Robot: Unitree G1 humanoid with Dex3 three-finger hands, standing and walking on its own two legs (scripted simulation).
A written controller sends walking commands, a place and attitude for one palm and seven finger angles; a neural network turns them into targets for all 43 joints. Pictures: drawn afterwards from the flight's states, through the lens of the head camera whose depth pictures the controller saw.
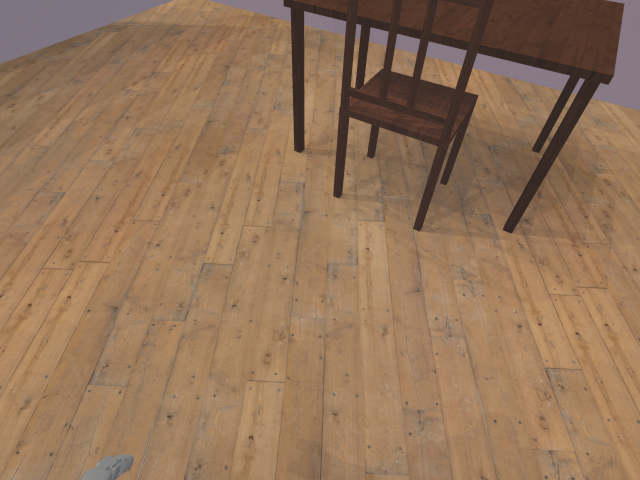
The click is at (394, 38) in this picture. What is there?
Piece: chair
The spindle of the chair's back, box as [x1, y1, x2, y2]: [379, 0, 402, 99]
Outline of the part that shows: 402,0 393,1 379,97 384,99 386,97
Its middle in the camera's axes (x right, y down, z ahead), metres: +0.23 -0.62 +1.27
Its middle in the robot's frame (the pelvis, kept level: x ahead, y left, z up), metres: +1.38 -0.17 -0.05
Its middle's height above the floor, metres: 0.72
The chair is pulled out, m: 0.00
